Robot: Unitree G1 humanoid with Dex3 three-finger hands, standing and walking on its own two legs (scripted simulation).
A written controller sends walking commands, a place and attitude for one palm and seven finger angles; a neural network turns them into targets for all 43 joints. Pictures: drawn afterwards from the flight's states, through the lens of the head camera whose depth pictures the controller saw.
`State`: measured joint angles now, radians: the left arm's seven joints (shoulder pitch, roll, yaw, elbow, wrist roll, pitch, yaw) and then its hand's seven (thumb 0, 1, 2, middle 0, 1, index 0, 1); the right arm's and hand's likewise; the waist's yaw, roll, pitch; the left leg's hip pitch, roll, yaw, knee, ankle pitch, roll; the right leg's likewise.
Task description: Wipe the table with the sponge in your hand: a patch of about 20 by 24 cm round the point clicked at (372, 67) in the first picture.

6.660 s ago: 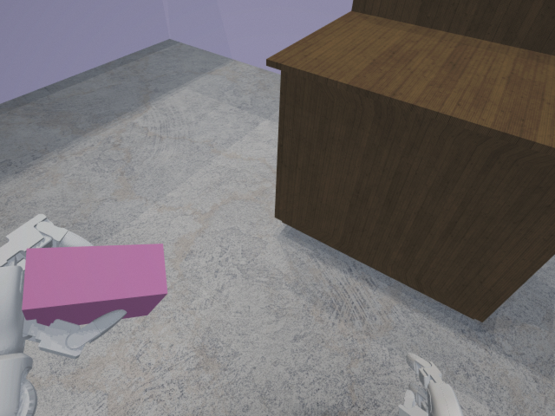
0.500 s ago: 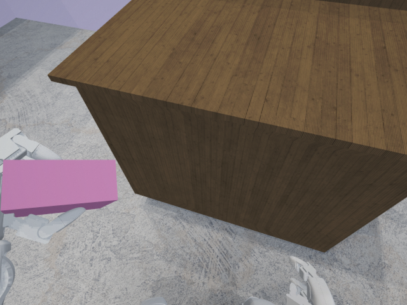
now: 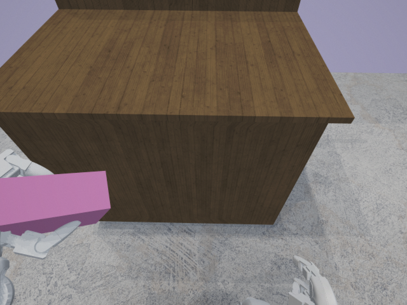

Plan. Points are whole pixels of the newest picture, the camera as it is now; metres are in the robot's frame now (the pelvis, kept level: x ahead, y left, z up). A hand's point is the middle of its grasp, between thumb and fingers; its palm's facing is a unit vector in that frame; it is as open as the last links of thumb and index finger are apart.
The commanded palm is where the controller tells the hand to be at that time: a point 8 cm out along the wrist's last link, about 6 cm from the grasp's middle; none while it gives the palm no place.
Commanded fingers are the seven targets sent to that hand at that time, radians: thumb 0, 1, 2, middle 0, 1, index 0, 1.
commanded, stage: turn to face it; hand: left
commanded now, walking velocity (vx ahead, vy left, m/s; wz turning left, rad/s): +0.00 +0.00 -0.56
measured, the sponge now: (71, 203) +0.22 +0.23 +0.15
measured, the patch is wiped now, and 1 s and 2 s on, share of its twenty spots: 0.00 0.00 0.00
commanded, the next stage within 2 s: take the last steps up to it in 0.60 s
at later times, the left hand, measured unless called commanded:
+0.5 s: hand (133, 212) +0.20 +0.12 +0.18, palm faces +0.16 -0.86 -0.48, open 9.8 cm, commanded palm +0.16 +0.18 +0.18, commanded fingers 0.00 0.10 1.30 -1.20 -1.60 -1.20 -1.60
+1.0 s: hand (170, 247) +0.17 +0.07 +0.17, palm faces +0.05 -0.87 -0.49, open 9.8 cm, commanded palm +0.12 +0.14 +0.18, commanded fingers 0.00 0.10 1.30 -1.20 -1.60 -1.20 -1.60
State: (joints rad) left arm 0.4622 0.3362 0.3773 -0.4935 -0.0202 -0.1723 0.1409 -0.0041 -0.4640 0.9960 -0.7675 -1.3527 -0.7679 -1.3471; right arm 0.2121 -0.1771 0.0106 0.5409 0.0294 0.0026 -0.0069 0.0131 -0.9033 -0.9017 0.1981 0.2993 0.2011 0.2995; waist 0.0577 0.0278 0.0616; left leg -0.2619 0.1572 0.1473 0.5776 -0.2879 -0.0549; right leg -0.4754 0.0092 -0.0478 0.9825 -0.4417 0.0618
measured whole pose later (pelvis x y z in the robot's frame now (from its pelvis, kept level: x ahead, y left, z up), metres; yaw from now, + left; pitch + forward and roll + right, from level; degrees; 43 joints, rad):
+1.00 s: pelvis -0.11 -0.08 +0.01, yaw -17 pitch +0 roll +1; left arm 0.50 0.36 0.33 -0.45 -0.01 -0.22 0.13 0.00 -0.46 1.00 -0.77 -1.35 -0.77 -1.35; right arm 0.21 -0.21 0.00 0.64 0.01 -0.03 -0.04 0.01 -0.90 -0.90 0.20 0.30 0.21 0.30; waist -0.05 0.03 0.05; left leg -0.42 0.03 0.05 0.96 -0.37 -0.02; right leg -0.27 0.00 -0.06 0.48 -0.21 -0.05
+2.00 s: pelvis +0.02 +0.00 +0.00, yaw -14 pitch +1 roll +0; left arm 0.50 0.42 0.40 -0.57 -0.02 -0.24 0.15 0.00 -0.46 1.00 -0.77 -1.35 -0.77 -1.35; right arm 0.19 -0.15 -0.01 0.59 0.02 -0.11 -0.03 0.01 -0.90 -0.90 0.20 0.30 0.20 0.30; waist -0.02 -0.01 0.07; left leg -0.27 0.06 0.16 0.53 -0.27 0.02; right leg -0.41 -0.06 -0.13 0.86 -0.45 0.03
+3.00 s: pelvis +0.00 +0.10 +0.01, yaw -13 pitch -4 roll -1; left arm 0.28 0.29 0.33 -0.35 0.01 -0.20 0.12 0.00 -0.46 1.00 -0.77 -1.35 -0.78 -1.35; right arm 0.23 -0.18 0.06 0.57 -0.01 -0.14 0.00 0.02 -0.90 -0.90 0.21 0.30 0.21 0.30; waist 0.06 0.00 0.05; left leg -0.21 -0.03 0.13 0.42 -0.16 0.06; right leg -0.21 -0.01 0.02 0.46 -0.25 0.00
